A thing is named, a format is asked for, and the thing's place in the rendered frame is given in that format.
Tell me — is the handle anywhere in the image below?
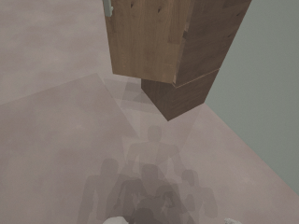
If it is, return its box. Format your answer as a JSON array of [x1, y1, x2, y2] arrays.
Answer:
[[103, 0, 114, 17]]

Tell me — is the cupboard door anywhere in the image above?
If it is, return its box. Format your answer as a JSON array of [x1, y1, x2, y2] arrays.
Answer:
[[102, 0, 191, 84]]

